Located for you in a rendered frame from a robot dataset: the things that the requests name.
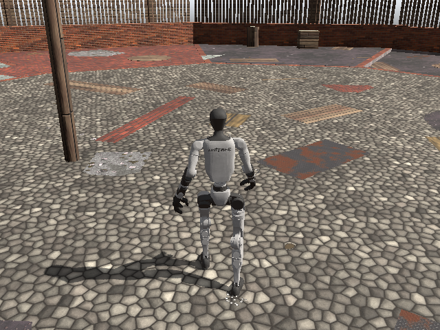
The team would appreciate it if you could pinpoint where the robot right upper arm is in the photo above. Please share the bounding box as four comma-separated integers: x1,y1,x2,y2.
233,137,253,174

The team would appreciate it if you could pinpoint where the left robot forearm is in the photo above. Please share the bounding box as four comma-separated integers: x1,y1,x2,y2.
175,167,192,199

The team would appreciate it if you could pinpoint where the right robot hand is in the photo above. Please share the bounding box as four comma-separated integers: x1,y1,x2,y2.
240,179,256,190

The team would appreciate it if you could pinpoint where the right robot forearm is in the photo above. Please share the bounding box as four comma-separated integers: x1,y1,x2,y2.
246,164,256,182

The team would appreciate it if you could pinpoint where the right robot shin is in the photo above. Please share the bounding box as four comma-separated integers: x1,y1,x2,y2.
232,237,243,287

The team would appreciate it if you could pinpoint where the left robot hand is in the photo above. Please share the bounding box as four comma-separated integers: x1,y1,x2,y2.
173,196,188,214

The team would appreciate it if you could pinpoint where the robot left upper arm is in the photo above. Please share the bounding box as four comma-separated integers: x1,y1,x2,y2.
186,139,205,178

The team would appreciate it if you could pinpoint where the right robot foot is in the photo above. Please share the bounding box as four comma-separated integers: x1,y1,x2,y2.
231,277,244,296

